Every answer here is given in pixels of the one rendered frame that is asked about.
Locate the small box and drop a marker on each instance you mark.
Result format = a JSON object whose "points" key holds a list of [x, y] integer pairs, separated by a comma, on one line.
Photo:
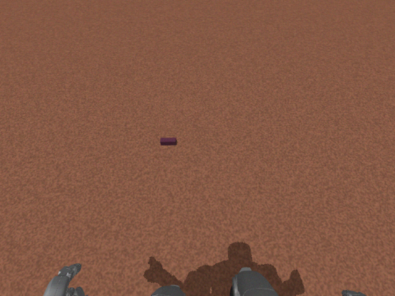
{"points": [[168, 141]]}

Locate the left robot hand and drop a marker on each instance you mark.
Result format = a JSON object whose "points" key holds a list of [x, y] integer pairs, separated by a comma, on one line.
{"points": [[58, 286]]}

